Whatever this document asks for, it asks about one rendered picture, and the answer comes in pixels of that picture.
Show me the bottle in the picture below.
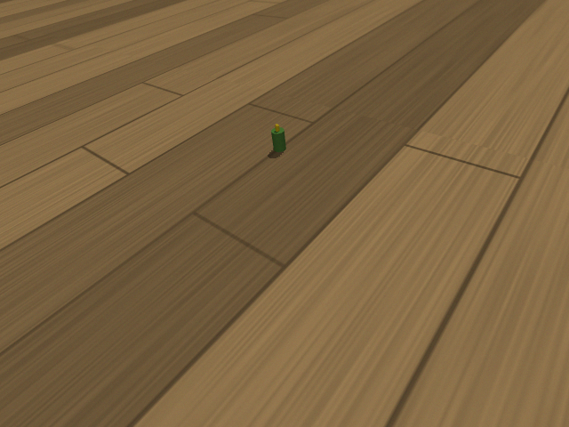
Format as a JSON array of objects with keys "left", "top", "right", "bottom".
[{"left": 271, "top": 124, "right": 286, "bottom": 152}]

